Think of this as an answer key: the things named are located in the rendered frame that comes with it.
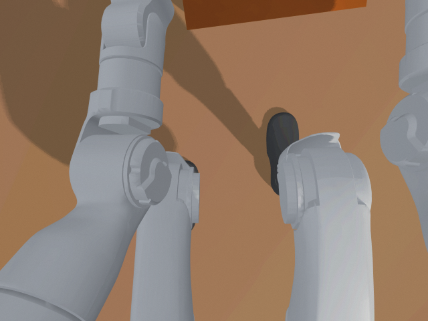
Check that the robot right forearm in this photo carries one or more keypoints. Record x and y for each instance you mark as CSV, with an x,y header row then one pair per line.
x,y
413,67

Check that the robot right thigh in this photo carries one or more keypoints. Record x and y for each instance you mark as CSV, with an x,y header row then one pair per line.
x,y
333,274

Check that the carton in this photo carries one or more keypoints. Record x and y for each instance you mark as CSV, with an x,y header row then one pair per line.
x,y
211,13

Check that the left robot shin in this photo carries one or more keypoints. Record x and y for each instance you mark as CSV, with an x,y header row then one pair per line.
x,y
174,157

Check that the robot left forearm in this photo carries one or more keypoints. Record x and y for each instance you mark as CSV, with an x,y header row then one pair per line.
x,y
127,100

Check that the left robot upper arm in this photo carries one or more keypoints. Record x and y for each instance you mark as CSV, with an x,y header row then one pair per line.
x,y
66,271

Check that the right robot upper arm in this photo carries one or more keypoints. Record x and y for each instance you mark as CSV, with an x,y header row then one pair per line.
x,y
404,142

